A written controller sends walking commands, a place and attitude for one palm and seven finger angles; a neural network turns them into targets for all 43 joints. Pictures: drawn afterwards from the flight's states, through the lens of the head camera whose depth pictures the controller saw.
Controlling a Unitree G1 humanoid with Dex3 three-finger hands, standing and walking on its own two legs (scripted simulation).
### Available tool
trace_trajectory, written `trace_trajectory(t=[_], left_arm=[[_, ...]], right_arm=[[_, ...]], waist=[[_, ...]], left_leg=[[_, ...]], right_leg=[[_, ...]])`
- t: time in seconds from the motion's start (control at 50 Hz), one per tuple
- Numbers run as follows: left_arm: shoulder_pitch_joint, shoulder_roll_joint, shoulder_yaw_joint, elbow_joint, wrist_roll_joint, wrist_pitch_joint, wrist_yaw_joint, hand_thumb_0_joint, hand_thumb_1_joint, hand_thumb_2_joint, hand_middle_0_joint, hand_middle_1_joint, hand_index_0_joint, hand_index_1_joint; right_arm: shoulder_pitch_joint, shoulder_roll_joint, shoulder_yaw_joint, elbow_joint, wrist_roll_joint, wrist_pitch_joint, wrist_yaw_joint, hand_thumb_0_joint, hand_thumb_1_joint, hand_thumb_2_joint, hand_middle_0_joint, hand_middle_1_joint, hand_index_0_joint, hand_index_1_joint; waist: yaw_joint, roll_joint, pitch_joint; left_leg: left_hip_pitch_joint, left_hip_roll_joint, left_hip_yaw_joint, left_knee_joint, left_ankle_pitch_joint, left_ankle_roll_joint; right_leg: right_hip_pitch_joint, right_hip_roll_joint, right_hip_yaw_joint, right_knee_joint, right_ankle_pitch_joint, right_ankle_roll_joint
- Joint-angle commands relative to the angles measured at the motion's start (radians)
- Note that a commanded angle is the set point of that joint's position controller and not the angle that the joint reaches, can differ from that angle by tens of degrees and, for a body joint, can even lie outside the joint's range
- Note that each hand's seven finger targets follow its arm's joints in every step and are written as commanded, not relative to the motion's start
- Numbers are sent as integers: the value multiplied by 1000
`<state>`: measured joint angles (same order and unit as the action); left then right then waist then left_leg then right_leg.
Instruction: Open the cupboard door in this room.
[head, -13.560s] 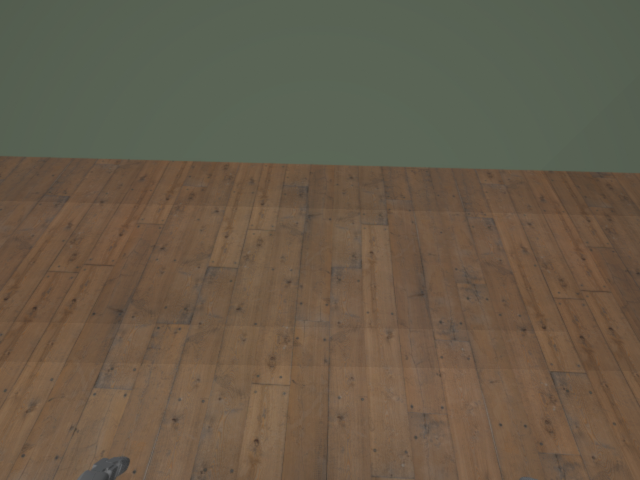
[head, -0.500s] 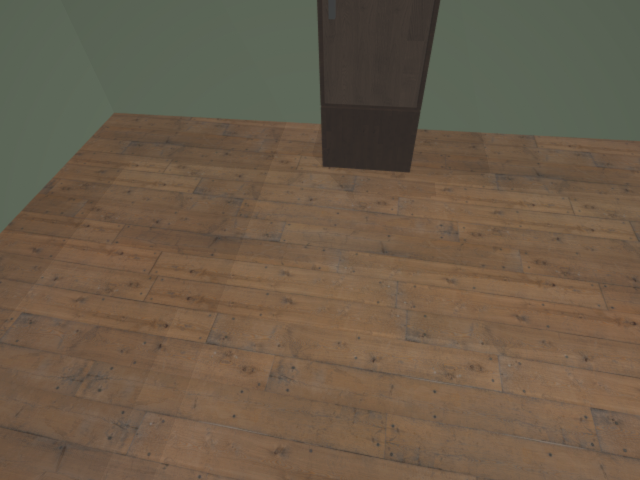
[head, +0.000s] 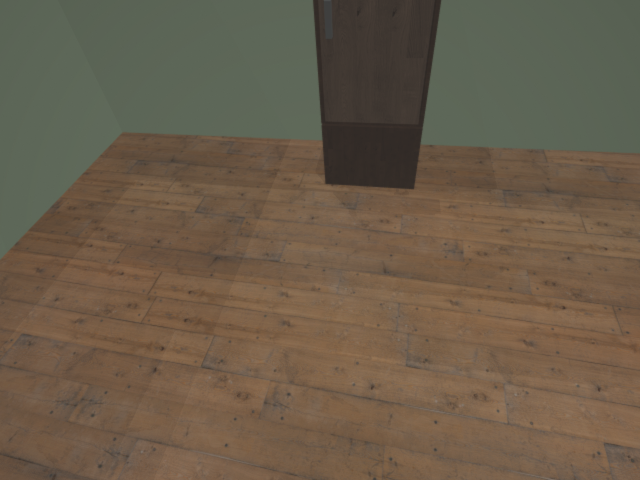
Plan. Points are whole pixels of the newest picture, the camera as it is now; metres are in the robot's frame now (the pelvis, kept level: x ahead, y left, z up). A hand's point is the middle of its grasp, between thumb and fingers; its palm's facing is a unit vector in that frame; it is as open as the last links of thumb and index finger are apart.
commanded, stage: turn or walk to find it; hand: left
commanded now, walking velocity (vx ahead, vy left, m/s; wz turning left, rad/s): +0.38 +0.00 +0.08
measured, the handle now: (329, 17) +1.55 +0.08 +0.02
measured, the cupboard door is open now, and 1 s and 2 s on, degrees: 0 0 0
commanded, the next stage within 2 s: stand and wait in 0.52 s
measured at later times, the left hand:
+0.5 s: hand out of the picture +0.08 +0.17 -0.18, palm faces +0.15 -0.98 -0.13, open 7.4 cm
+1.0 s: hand (256, 297) +0.48 +0.18 -0.16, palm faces +0.00 -0.98 -0.19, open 7.4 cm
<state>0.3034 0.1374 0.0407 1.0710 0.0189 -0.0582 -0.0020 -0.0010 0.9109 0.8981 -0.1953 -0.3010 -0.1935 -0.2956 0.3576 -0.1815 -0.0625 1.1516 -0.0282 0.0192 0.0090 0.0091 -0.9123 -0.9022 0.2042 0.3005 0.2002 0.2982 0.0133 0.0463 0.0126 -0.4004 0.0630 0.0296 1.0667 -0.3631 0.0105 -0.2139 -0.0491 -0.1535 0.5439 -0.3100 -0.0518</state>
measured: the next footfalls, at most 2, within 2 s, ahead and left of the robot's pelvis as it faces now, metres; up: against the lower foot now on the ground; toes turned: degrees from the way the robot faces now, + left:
left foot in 0.44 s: +0.33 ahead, +0.14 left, +0.00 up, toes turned +11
right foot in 0.88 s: +0.49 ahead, -0.09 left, +0.00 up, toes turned -6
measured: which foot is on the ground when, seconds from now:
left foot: up 0.00-0.42, down 0.44-0.90, up 0.92-1.00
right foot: down 0.00-0.46, up 0.48-0.86, down 0.88-1.00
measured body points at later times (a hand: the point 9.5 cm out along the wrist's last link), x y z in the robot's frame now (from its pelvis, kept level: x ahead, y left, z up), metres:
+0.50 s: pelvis +0.22 +0.05 -0.02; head +0.27 +0.05 +0.43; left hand +0.08 +0.22 -0.16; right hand +0.36 -0.16 -0.17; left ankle +0.29 +0.13 -0.74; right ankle +0.04 -0.08 -0.67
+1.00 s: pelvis +0.39 +0.02 -0.01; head +0.41 -0.01 +0.44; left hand +0.48 +0.23 -0.15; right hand +0.37 -0.20 -0.18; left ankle +0.31 +0.13 -0.70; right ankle +0.45 -0.08 -0.74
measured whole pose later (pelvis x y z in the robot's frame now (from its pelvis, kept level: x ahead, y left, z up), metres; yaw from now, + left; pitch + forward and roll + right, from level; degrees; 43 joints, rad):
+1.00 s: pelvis +0.39 +0.02 -0.01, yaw +2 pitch -2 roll +0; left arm 0.13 0.13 0.00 1.03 0.01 -0.04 0.01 0.00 0.91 0.90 -0.20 -0.30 -0.19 -0.30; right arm 0.30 -0.15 -0.03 1.12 0.00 0.00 -0.02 0.00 -0.92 -0.90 0.20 0.30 0.20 0.30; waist -0.04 0.05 0.08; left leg -0.23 0.05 0.07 0.85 -0.55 -0.02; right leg -0.31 -0.04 -0.14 0.56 -0.21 -0.04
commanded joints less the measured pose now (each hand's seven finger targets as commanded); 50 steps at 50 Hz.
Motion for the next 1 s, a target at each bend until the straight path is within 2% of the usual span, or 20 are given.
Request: trace_trajectory(t=[0.0,0.18,0.3,0.34,0.38,0.4,0.42,0.44,0.46,0.52,0.56,0.64,0.76,0.82,0.84,0.86,0.88,0.9,0.92,0.98], left_arm=[[102,95,8,11,0,-21,16,0,900,900,-200,-300,-200,-300],[251,73,-11,84,4,-49,29,0,900,900,-200,-300,-200,-300],[285,91,-7,111,7,-34,38,0,900,900,-200,-300,-200,-300],[277,113,-2,112,5,-30,38,0,900,900,-200,-300,-200,-300],[232,146,4,105,0,-31,37,0,900,900,-200,-300,-200,-300],[222,140,5,91,-8,-34,34,0,900,900,-200,-300,-200,-300],[270,80,-5,71,-19,-34,24,0,900,900,-200,-300,-200,-300],[228,63,-14,35,-22,-36,20,0,900,900,-200,-300,-200,-300],[140,77,-8,19,-19,-29,28,0,900,900,-200,-300,-200,-300],[47,42,0,9,1,-7,8,0,900,900,-200,-300,-200,-300],[100,6,2,9,8,20,9,0,900,900,-200,-300,-200,-300],[98,24,9,-17,6,52,9,0,900,900,-200,-300,-200,-300],[-78,62,-4,-82,5,51,10,0,900,900,-200,-300,-200,-300],[-39,90,-6,-68,4,35,15,0,900,900,-200,-300,-200,-300],[27,120,-1,-47,6,23,17,0,900,900,-200,-300,-200,-300],[70,185,8,-29,11,9,26,0,900,900,-200,-300,-200,-300],[111,231,12,-9,1,2,27,0,900,900,-200,-300,-200,-300],[84,230,4,-16,-10,2,27,0,900,900,-200,-300,-200,-300],[9,210,8,-22,-9,3,32,0,900,900,-200,-300,-200,-300],[-115,165,0,-54,-3,21,37,0,900,900,-200,-300,-200,-300]], right_arm=[[-34,-16,-13,-84,-5,-33,12,0,-900,-900,200,300,200,300],[-246,-21,-5,-168,3,-37,20,0,-900,-900,200,300,200,300],[-385,-7,18,-222,8,-58,25,0,-900,-900,200,300,200,300],[-348,-21,17,-213,8,-67,18,0,-900,-900,200,300,200,300],[-123,-60,3,-145,1,-79,1,0,-900,-900,200,300,200,300],[38,-121,-12,-101,-4,-83,-8,0,-900,-900,200,300,200,300],[160,-244,-42,-73,-14,-90,-18,0,-900,-900,200,300,200,300],[200,-278,-51,-57,4,-79,-24,0,-900,-900,200,300,200,300],[131,-239,-46,-58,13,-77,-25,0,-900,-900,200,300,200,300],[-30,-86,-3,-93,9,-103,-26,0,-900,-900,200,300,200,300],[-48,-56,13,-89,11,-113,-27,0,-900,-900,200,300,200,300],[-87,-61,14,-117,17,-114,-29,0,-900,-900,200,300,200,300],[-43,-108,0,-100,6,-87,-34,0,-900,-900,200,300,200,300],[-18,-112,2,-82,5,-71,-36,0,-900,-900,200,300,200,300],[-17,-102,5,-81,8,-70,-35,0,-900,-900,200,300,200,300],[25,-55,13,-79,14,-70,-32,0,-900,-900,200,300,200,300],[46,-30,17,-85,23,-61,-31,0,-900,-900,200,300,200,300],[39,-34,17,-84,29,-42,-41,0,-900,-900,200,300,200,300],[31,-32,19,-77,28,-27,-40,0,-900,-900,200,300,200,300],[18,-6,27,-56,26,-17,-35,0,-900,-900,200,300,200,300]], waist=[[-8,-138,143],[25,-120,169],[51,-155,169],[29,-163,123],[-79,-166,-31],[-145,-113,-149],[-157,136,-294],[-158,146,-320],[-134,26,-207],[-46,-66,52],[2,9,55],[42,89,41],[-3,76,43],[19,25,15],[51,-25,-27],[47,-174,-96],[40,-276,-128],[31,-251,-115],[11,-309,-80],[-18,-175,-31]], left_leg=[[-230,57,-19,107,183,-20],[-382,66,21,-72,262,-50],[-262,28,106,-356,210,-11],[-137,-15,143,-416,163,14],[158,-75,174,-523,214,45],[438,0,98,-543,325,72],[738,269,-286,-538,452,177],[782,421,-494,-639,588,270],[652,414,-415,-689,522,274],[257,305,-188,-784,489,161],[150,236,-54,-805,591,128],[129,176,57,-817,738,122],[263,184,53,-710,801,114],[272,175,30,-590,718,72],[259,139,48,-499,618,37],[120,66,78,-351,350,-6],[38,-32,86,-210,-172,-36],[65,-17,12,-139,-286,-40],[68,8,-13,-118,-268,-41],[117,20,-15,-194,-163,-39]], right_leg=[[2,-241,259,-424,-118,-2],[203,-240,139,-394,348,-49],[298,-236,97,-331,630,-66],[315,-237,72,-226,840,-62],[282,-201,8,54,1000,-20],[121,-166,-9,264,811,14],[-190,-22,-26,576,194,58],[-341,28,80,797,-257,43],[-393,-21,138,862,-221,29],[-362,-112,153,774,-61,56],[-281,-103,134,694,-21,74],[-268,-96,111,548,122,99],[-189,-45,58,174,148,87],[-35,-27,50,-14,215,79],[67,-51,64,-100,387,82],[243,-188,217,-70,739,35],[299,-356,369,-92,1046,-81],[219,-384,362,-145,1016,-145],[149,-350,343,-182,886,-147],[12,-274,250,-229,532,-117]])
